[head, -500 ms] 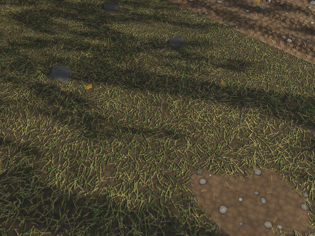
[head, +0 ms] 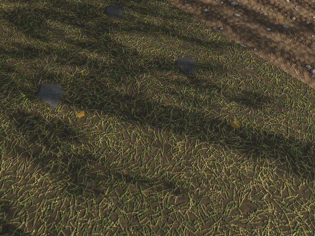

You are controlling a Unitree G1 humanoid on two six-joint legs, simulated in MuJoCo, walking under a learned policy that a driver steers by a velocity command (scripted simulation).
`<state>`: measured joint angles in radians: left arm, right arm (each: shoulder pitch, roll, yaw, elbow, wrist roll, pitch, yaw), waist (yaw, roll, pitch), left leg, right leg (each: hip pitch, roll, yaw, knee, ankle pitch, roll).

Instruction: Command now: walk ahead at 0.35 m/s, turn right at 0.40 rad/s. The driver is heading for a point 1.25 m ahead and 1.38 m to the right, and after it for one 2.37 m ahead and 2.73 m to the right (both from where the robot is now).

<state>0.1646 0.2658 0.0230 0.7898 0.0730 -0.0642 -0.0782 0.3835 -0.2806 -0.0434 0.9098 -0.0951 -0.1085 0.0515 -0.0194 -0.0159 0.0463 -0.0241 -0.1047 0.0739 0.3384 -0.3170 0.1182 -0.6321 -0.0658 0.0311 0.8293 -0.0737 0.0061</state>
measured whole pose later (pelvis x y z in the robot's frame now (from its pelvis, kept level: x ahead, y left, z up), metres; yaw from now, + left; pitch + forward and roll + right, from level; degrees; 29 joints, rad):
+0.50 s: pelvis +0.25 +0.02 -0.01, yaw -25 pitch +1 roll +0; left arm 0.19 0.35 0.04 0.64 0.09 -0.09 -0.05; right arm 0.22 -0.28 0.00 0.60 -0.04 -0.08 -0.02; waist 0.00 -0.04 0.04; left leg -0.36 0.04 0.03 0.59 -0.25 0.00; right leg -0.55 0.07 0.09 1.18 -0.44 0.05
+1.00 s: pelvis +0.30 -0.03 -0.04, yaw -53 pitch +2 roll -1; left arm 0.31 0.24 -0.02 0.67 0.08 -0.11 -0.06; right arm 0.11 -0.31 0.02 0.58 -0.10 -0.09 -0.01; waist 0.04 0.02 0.02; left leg -0.64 0.02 -0.13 0.92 -0.04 -0.09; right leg -0.37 0.13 0.06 0.82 -0.48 -0.07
